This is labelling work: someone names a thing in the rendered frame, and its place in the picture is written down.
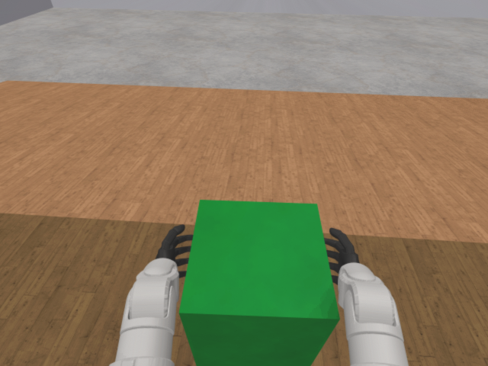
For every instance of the robot left forearm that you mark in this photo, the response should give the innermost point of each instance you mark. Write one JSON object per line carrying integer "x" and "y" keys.
{"x": 148, "y": 324}

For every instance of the robot right forearm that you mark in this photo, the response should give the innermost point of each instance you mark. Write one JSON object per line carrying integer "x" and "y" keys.
{"x": 372, "y": 322}

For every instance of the robot right hand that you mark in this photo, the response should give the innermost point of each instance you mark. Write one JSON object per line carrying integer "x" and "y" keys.
{"x": 346, "y": 252}

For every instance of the carton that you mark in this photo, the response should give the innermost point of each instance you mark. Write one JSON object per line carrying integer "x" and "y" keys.
{"x": 258, "y": 288}

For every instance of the robot left hand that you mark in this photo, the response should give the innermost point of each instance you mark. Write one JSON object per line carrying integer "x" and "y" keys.
{"x": 169, "y": 250}

